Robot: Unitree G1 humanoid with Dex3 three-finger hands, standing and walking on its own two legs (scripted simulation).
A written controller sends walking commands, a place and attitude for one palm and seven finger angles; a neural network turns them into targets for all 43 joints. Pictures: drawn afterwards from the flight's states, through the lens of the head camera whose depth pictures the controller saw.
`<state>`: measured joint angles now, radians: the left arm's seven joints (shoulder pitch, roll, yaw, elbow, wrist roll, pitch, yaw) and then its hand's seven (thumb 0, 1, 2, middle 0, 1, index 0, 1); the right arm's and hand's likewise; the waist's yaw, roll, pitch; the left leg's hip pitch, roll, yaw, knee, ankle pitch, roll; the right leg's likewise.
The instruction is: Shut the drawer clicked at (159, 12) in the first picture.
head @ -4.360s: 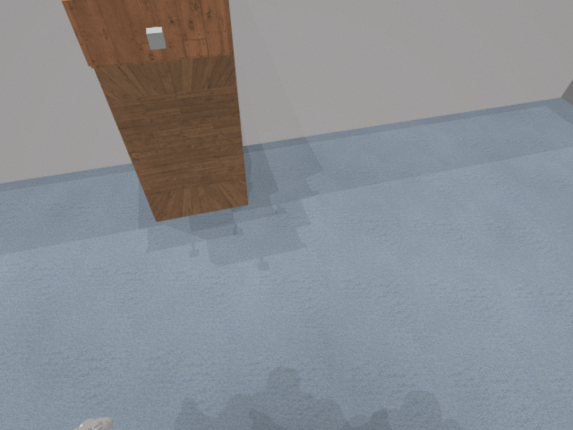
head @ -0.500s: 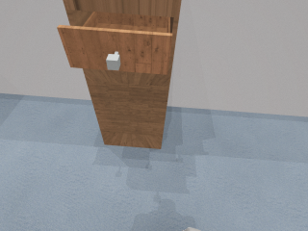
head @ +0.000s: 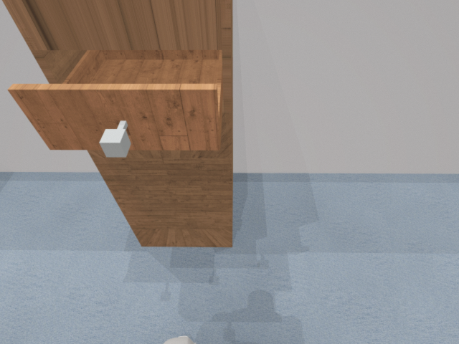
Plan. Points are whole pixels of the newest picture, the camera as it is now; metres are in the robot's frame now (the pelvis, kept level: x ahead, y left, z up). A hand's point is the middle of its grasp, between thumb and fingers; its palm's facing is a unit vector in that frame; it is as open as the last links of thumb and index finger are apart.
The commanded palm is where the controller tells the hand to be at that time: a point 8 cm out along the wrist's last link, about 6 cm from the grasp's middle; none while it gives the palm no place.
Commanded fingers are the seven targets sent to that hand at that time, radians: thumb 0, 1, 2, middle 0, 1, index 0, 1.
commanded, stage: come to a stop and stand still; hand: left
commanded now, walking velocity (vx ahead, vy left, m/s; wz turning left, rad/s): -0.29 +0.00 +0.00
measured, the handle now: (118, 136) +0.46 +0.24 +0.11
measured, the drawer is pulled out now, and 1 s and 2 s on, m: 0.14 0.14 0.14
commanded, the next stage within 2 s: look again from close up in 1.00 s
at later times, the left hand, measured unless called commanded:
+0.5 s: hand out of the picture +0.04 +0.18 -0.17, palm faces +0.01 -0.95 -0.30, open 7.4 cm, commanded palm none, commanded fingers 0.00 0.90 0.90 -0.20 -0.30 -0.20 -0.30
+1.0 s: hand out of the picture -0.01 +0.13 -0.17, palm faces +0.01 -0.98 -0.19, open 7.3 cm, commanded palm none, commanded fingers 0.00 0.90 0.90 -0.20 -0.30 -0.20 -0.30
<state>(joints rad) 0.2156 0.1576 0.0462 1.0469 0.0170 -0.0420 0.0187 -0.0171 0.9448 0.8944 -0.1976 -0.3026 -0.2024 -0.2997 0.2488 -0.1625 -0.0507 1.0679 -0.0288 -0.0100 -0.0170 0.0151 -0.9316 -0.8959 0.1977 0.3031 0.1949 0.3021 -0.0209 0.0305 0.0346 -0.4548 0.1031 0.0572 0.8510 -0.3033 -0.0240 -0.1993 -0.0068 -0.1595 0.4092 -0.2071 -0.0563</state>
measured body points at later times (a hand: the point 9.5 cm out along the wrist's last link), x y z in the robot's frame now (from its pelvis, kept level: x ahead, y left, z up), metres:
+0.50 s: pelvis +0.00 -0.02 -0.01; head +0.03 -0.05 +0.43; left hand +0.05 +0.23 -0.15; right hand +0.08 -0.26 -0.18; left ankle +0.07 +0.13 -0.73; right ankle -0.02 -0.12 -0.74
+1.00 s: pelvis -0.03 -0.04 +0.00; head -0.02 -0.04 +0.45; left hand -0.01 +0.19 -0.16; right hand -0.05 -0.25 -0.16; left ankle -0.03 +0.10 -0.74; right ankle -0.02 -0.12 -0.74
